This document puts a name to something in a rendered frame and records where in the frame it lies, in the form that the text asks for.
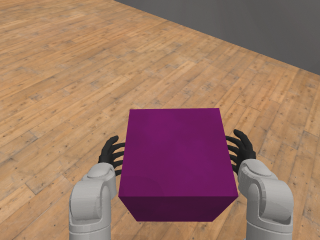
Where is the right robot forearm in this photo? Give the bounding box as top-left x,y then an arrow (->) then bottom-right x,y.
237,159 -> 294,240

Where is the left robot hand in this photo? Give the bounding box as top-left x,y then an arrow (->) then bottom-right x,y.
98,135 -> 125,177

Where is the carton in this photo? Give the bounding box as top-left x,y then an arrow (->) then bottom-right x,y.
118,108 -> 239,222

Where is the right robot hand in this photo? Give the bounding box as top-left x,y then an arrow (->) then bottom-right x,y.
225,129 -> 256,175

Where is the left robot forearm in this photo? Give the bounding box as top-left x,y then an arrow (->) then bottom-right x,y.
68,162 -> 117,240

